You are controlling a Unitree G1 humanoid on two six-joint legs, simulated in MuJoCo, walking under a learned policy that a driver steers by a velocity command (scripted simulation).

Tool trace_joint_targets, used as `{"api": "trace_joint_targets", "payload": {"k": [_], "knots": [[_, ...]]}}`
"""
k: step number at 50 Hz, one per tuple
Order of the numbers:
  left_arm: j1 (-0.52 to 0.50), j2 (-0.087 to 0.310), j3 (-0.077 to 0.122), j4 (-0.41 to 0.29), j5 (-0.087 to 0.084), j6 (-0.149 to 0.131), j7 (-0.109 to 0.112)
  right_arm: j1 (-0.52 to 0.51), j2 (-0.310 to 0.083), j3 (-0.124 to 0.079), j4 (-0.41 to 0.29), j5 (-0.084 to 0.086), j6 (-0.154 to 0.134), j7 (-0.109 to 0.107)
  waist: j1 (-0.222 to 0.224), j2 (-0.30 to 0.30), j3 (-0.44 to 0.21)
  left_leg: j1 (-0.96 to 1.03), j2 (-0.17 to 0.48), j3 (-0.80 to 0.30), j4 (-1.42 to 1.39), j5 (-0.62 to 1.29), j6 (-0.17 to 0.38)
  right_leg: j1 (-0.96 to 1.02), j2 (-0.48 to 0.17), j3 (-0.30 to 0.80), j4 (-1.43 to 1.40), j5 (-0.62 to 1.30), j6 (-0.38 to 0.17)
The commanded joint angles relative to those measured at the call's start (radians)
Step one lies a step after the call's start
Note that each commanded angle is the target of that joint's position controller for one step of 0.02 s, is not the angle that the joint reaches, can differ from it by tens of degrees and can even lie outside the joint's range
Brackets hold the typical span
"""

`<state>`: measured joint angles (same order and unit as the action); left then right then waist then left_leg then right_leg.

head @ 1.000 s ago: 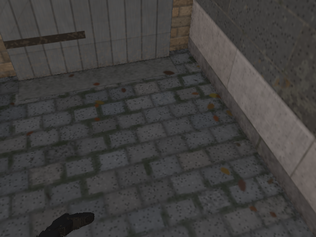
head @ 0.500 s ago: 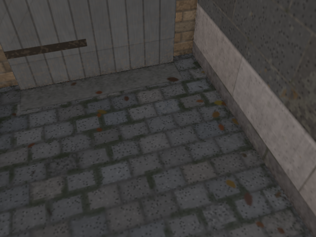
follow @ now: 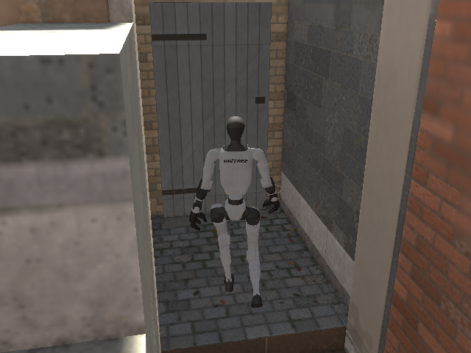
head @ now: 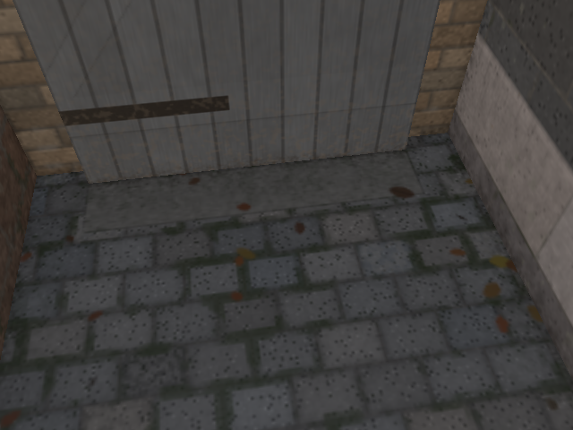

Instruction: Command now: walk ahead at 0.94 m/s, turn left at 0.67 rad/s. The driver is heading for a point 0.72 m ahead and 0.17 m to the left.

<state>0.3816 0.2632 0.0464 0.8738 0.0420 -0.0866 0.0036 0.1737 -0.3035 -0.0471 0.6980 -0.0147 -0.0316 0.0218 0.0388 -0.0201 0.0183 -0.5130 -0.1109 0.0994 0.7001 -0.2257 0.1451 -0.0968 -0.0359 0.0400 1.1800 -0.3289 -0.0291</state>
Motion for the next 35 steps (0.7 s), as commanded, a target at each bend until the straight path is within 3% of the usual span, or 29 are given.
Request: {"api": "trace_joint_targets", "payload": {"k": [1,2,4,6,8,10,12,15,16,17,18,19,20,21,22,23,24,25,26,27,28,29,30,31,32,34,35], "knots": [[-0.090,0.137,0.006,-0.167,0.002,-0.057,-0.001,0.160,-0.147,-0.059,-0.005,0.017,-0.017,-0.017,-0.056,-0.041,-0.069,0.525,0.302,-0.668,-0.476,-0.176,0.195,-0.611,-0.035,0.045,0.228,0.160,-0.004],[-0.106,0.112,-0.002,-0.183,0.025,-0.046,-0.001,0.149,-0.128,-0.049,0.010,0.019,-0.023,-0.021,-0.023,-0.064,-0.030,0.403,0.239,-0.576,-0.484,-0.122,0.179,-0.557,-0.053,0.053,0.167,0.131,0.010],[-0.124,0.094,-0.010,-0.213,0.039,-0.008,-0.014,0.175,-0.096,-0.032,0.026,0.024,-0.039,-0.026,0.008,-0.014,0.019,0.267,0.198,-0.531,-0.519,-0.117,0.197,-0.537,-0.069,0.049,0.067,0.064,0.039],[-0.206,0.078,-0.020,-0.253,0.040,0.020,-0.014,0.210,-0.113,-0.034,0.031,0.026,-0.048,-0.020,0.005,-0.014,0.088,0.160,0.185,-0.519,-0.571,-0.117,0.200,-0.564,-0.084,0.019,-0.045,0.062,0.070],[-0.351,0.080,-0.028,-0.309,0.020,0.024,-0.023,0.234,-0.112,-0.035,0.026,0.022,-0.054,-0.014,-0.033,-0.009,0.145,0.115,0.154,-0.501,-0.621,-0.008,0.182,-0.570,-0.067,-0.019,-0.236,0.204,0.093],[-0.431,0.056,-0.041,-0.322,0.010,0.024,-0.041,0.279,-0.124,-0.046,0.031,0.015,-0.052,-0.005,-0.084,0.034,0.119,0.170,0.119,-0.458,-0.587,0.150,0.129,-0.513,-0.036,-0.034,-0.411,0.374,0.087],[-0.513,0.054,-0.047,-0.353,0.000,0.017,-0.041,0.343,-0.129,-0.050,0.061,0.023,-0.053,-0.010,-0.129,0.037,0.078,0.278,0.143,-0.484,-0.549,0.363,0.095,-0.494,-0.001,-0.044,-0.486,0.466,0.075],[-0.563,0.072,-0.048,-0.384,-0.003,0.010,-0.033,0.357,-0.153,-0.059,0.081,0.025,-0.045,-0.027,-0.141,0.047,0.050,0.439,0.161,-0.499,-0.469,0.573,0.069,-0.456,0.034,-0.035,-0.615,0.440,0.048],[-0.516,0.077,-0.045,-0.376,-0.004,0.008,-0.026,0.327,-0.165,-0.061,0.079,0.026,-0.045,-0.032,-0.111,0.054,0.018,0.435,0.147,-0.484,-0.413,0.695,0.041,-0.330,0.061,-0.040,-0.675,0.415,0.036],[-0.427,0.114,-0.029,-0.352,-0.007,0.007,-0.013,0.317,-0.192,-0.066,0.080,0.025,-0.047,-0.034,-0.071,0.067,-0.056,0.439,0.145,-0.488,-0.300,0.851,0.014,-0.170,0.092,-0.038,-0.670,0.355,0.027],[-0.266,0.167,-0.005,-0.315,-0.018,0.003,0.004,0.285,-0.238,-0.076,0.074,0.016,-0.051,-0.030,0.016,0.086,-0.151,0.421,0.141,-0.487,-0.112,0.897,-0.005,0.016,0.086,-0.022,-0.658,0.269,0.017],[-0.052,0.221,0.020,-0.269,-0.016,-0.001,0.026,0.227,-0.231,-0.076,0.061,0.010,-0.059,-0.021,0.127,0.085,-0.240,0.301,0.102,-0.465,0.125,0.786,-0.016,0.256,0.014,0.021,-0.632,0.173,-0.001],[0.158,0.280,0.045,-0.238,0.015,-0.003,0.048,0.228,-0.078,-0.039,0.038,0.000,-0.069,-0.020,0.168,-0.075,-0.381,0.140,0.047,-0.379,0.475,0.197,-0.003,0.491,-0.238,0.262,-0.619,-0.180,-0.029],[0.051,0.336,0.057,-0.245,0.033,-0.002,0.035,0.366,-0.012,-0.010,-0.021,0.065,-0.058,-0.018,0.027,-0.424,-0.525,-0.123,-0.029,-0.263,0.733,-0.272,-0.036,0.623,-0.485,0.863,-0.844,-0.372,-0.150],[-0.061,0.214,0.050,-0.270,0.022,0.007,0.024,0.270,-0.107,-0.017,0.019,0.027,-0.038,-0.030,0.045,-0.189,-0.372,-0.205,0.067,-0.239,0.748,-0.138,-0.019,0.470,-0.392,0.799,-0.897,-0.508,-0.138],[-0.116,0.145,0.031,-0.257,0.012,0.006,0.026,0.185,-0.123,-0.026,0.015,0.003,-0.027,-0.020,0.036,-0.092,-0.211,-0.222,0.106,-0.219,0.688,-0.059,-0.028,0.323,-0.349,0.599,-0.894,-0.384,-0.118],[-0.126,0.116,0.024,-0.232,0.023,-0.001,0.026,0.120,-0.121,-0.025,0.009,-0.012,-0.018,-0.012,0.030,0.015,-0.117,-0.217,0.136,-0.197,0.652,-0.046,-0.032,0.213,-0.320,0.471,-0.928,-0.213,-0.108],[-0.105,0.120,0.023,-0.192,0.019,-0.018,0.032,0.069,-0.112,-0.028,-0.007,-0.026,-0.003,0.002,0.015,0.017,-0.059,-0.197,0.168,-0.200,0.615,-0.043,-0.033,0.144,-0.279,0.358,-0.960,-0.101,-0.098],[-0.087,0.140,0.033,-0.150,0.015,-0.043,0.025,0.058,-0.090,-0.019,-0.021,-0.031,0.016,0.024,-0.005,-0.016,-0.019,-0.193,0.195,-0.195,0.609,-0.035,-0.039,0.087,-0.272,0.278,-0.979,-0.032,-0.089],[-0.072,0.122,0.029,-0.119,0.005,-0.057,0.014,0.026,-0.081,-0.017,-0.039,-0.030,0.029,0.033,-0.009,-0.013,-0.003,-0.209,0.217,-0.199,0.596,-0.024,-0.042,0.077,-0.266,0.213,-0.997,0.031,-0.081],[-0.071,0.109,0.027,-0.102,-0.004,-0.062,0.002,0.003,-0.052,-0.011,-0.060,-0.018,0.035,0.040,-0.024,-0.015,0.011,-0.230,0.226,-0.190,0.589,-0.002,-0.043,0.072,-0.263,0.138,-1.006,0.119,-0.071],[-0.078,0.073,0.016,-0.088,-0.007,-0.066,-0.006,-0.027,-0.040,-0.002,-0.082,-0.017,0.038,0.049,-0.040,-0.013,0.030,-0.218,0.234,-0.195,0.543,0.015,-0.044,0.024,-0.253,0.067,-1.013,0.282,-0.066],[-0.118,0.064,0.007,-0.094,-0.009,-0.076,-0.005,-0.062,-0.053,-0.001,-0.106,-0.023,0.033,0.056,-0.061,-0.013,0.069,-0.191,0.220,-0.188,0.444,0.079,-0.049,-0.024,-0.243,-0.003,-1.019,0.526,-0.065],[-0.183,0.083,0.007,-0.085,-0.013,-0.096,-0.001,-0.082,-0.031,0.011,-0.122,-0.025,0.027,0.060,-0.098,-0.069,0.100,-0.151,0.202,-0.166,0.304,0.124,-0.059,-0.072,-0.202,-0.094,-1.026,0.709,-0.047],[-0.212,0.087,0.010,-0.081,-0.020,-0.109,-0.005,-0.088,-0.034,0.022,-0.114,-0.037,0.020,0.065,-0.113,-0.074,0.096,-0.045,0.180,-0.134,0.141,0.171,-0.059,-0.126,-0.174,-0.170,-1.025,0.757,-0.029],[-0.142,0.154,0.022,-0.037,-0.047,-0.117,-0.006,-0.114,-0.018,0.032,-0.106,-0.052,0.002,0.071,-0.086,-0.021,0.067,0.236,0.066,-0.002,-0.089,0.308,-0.081,-0.243,-0.109,-0.226,-1.020,0.823,-0.024],[-0.144,0.316,0.061,-0.085,-0.096,-0.106,0.003,-0.067,-0.069,0.011,-0.124,0.003,-0.024,0.042,-0.110,-0.082,0.038,0.279,0.041,-0.018,-0.069,0.233,-0.097,-0.155,-0.106,-0.200,-0.938,0.964,-0.027]]}}
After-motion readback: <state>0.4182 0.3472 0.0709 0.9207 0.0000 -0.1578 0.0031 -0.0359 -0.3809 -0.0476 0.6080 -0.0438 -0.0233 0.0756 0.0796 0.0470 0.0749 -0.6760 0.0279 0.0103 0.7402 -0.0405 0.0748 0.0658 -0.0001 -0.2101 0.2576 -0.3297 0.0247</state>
